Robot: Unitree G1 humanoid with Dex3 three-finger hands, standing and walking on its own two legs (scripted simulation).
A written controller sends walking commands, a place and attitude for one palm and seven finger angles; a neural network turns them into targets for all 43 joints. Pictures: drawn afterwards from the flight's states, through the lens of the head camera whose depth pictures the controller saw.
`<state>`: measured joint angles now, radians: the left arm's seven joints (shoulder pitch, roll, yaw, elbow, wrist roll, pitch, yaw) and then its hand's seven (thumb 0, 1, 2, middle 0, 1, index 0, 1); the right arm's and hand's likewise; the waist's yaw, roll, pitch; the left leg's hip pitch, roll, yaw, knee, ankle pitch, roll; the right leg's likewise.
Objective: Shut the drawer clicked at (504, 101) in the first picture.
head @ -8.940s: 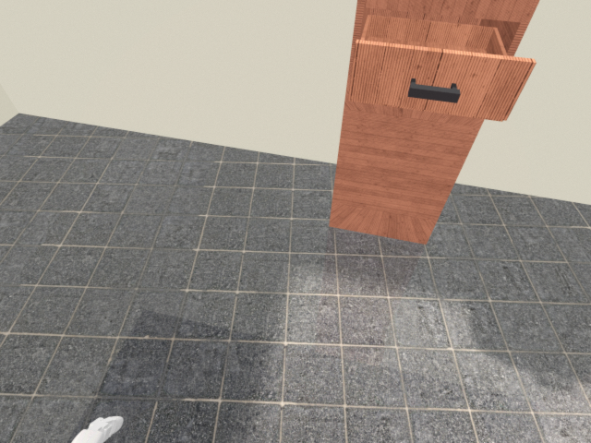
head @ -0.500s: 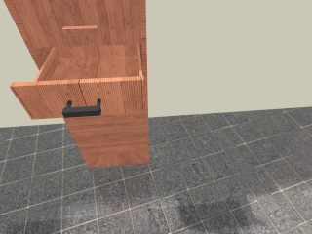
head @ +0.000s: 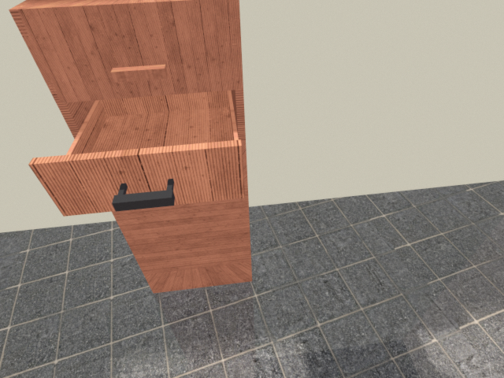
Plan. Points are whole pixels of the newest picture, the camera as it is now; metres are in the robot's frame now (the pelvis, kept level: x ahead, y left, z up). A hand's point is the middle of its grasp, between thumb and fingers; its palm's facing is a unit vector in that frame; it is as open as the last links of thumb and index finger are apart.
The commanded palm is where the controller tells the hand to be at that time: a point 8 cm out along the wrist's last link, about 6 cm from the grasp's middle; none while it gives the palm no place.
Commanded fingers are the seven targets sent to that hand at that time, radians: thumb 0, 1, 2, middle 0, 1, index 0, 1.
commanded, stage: look again from close up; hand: left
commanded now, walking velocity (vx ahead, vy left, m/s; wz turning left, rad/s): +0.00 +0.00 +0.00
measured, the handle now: (145, 193) +0.43 +0.23 +0.07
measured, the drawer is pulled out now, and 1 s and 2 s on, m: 0.23 0.23 0.23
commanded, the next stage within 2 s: shuffle to correct the standing spot in 0.20 s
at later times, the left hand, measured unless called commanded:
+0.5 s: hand out of the picture +0.03 +0.16 -0.17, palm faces +0.03 -0.98 -0.18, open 7.3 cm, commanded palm none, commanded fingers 0.00 0.90 0.90 -0.20 -0.30 -0.20 -0.30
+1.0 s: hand out of the picture +0.06 +0.17 -0.18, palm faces +0.15 -0.98 -0.15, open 7.4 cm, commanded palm none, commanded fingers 0.00 0.90 0.90 -0.20 -0.30 -0.20 -0.30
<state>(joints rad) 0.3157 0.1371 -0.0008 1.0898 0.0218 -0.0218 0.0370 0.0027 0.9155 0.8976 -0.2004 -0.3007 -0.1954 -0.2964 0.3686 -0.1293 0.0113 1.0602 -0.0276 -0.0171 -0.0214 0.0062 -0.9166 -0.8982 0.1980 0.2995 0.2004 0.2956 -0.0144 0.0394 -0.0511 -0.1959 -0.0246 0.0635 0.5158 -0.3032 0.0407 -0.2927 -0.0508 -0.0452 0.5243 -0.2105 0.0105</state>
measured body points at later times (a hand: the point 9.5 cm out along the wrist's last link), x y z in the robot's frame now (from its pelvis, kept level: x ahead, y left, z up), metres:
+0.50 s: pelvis +0.04 -0.01 +0.00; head +0.04 -0.01 +0.45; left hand +0.03 +0.21 -0.16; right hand +0.03 -0.23 -0.16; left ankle -0.01 +0.09 -0.73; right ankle +0.04 -0.13 -0.73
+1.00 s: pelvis +0.10 +0.01 +0.00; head +0.12 +0.04 +0.45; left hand +0.05 +0.22 -0.17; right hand +0.19 -0.22 -0.14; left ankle +0.10 +0.08 -0.73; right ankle +0.07 -0.14 -0.69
